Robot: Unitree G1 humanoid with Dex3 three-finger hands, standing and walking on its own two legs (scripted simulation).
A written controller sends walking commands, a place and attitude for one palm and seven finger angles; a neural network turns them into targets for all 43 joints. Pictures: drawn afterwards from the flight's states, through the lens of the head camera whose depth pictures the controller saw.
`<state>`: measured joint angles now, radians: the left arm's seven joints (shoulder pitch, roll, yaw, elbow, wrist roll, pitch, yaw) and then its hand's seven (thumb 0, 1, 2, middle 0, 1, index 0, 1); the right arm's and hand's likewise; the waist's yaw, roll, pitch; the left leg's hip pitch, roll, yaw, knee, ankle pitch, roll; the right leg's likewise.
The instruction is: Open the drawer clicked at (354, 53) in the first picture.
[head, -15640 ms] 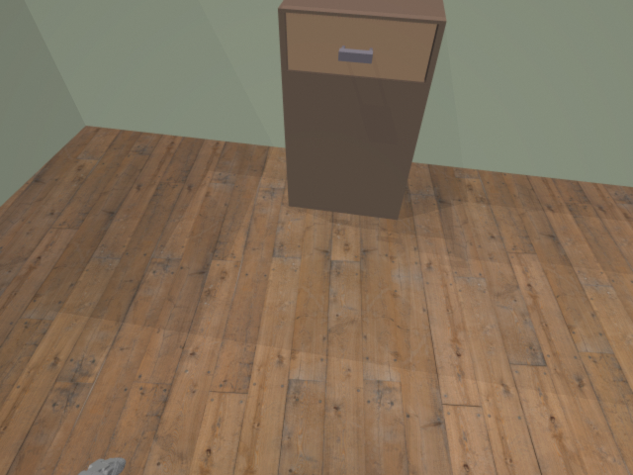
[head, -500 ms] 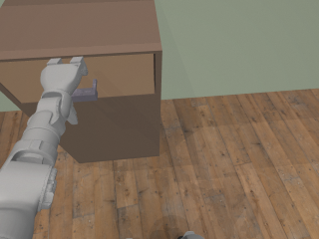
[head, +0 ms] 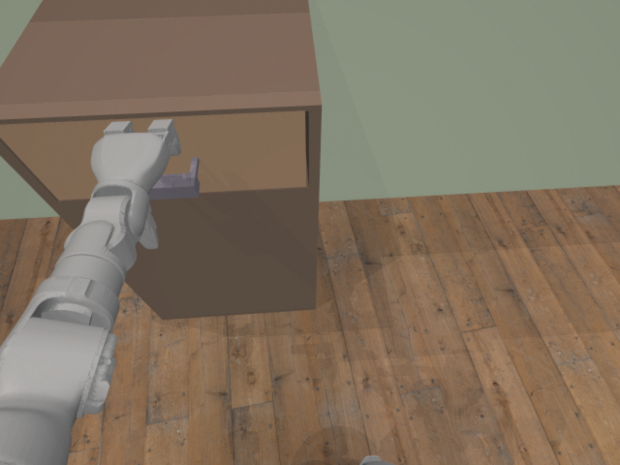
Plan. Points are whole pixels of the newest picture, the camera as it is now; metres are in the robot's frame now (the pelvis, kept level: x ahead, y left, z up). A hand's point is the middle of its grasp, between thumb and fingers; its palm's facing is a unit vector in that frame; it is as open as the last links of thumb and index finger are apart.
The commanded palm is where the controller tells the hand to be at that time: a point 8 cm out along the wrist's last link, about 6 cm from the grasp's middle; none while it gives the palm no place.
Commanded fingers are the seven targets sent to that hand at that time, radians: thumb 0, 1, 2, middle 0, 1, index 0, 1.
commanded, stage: re-aim the fingers above the handle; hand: left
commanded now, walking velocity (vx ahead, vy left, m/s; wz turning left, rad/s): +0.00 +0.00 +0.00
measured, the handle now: (166, 175) +0.55 +0.23 -0.01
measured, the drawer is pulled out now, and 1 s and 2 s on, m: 0.00 0.00 0.00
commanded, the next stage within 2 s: lower the fingers behind the handle in 0.20 s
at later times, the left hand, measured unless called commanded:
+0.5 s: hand (158, 183) +0.50 +0.21 +0.04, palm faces -0.06 +0.00 -1.00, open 13.8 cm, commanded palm +0.48 +0.22 +0.09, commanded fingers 0.00 -0.50 0.30 -0.30 -1.20 -0.30 -1.20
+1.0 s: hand (157, 199) +0.49 +0.23 +0.01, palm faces -0.07 -0.01 -1.00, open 13.8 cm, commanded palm +0.48 +0.22 +0.06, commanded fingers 0.00 -0.50 0.30 -0.30 -1.20 -0.30 -1.20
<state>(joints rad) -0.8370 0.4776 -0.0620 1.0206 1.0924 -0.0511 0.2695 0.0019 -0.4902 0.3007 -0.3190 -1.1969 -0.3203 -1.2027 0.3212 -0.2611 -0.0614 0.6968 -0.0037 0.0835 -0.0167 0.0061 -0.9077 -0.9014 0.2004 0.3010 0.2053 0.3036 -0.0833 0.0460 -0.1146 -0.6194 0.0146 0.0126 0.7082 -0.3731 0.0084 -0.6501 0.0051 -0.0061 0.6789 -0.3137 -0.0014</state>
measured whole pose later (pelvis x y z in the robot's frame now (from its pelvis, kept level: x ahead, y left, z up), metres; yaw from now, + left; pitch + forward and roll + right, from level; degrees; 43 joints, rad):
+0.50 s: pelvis +0.00 +0.00 -0.01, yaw -1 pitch +19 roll -1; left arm -0.88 0.52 -0.02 1.09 1.11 -0.07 0.28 0.00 -0.49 0.30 -0.32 -1.20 -0.32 -1.20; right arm 0.39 -0.27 -0.06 0.72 -0.01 0.06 -0.03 0.01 -0.91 -0.90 0.20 0.30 0.21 0.30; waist -0.12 0.04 -0.12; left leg -0.69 0.02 0.03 0.74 -0.38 0.01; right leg -0.73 0.02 0.01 0.71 -0.31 0.00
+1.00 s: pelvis +0.00 +0.01 -0.02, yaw -1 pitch +22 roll -1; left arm -0.86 0.51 -0.01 1.11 1.12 -0.08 0.32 0.00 -0.49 0.30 -0.32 -1.21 -0.32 -1.20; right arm 0.35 -0.26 -0.05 0.71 -0.03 0.06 -0.02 0.01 -0.91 -0.90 0.20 0.30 0.21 0.30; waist -0.12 0.04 -0.14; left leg -0.78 0.02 0.02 0.82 -0.42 0.02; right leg -0.81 0.01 0.00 0.78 -0.34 0.01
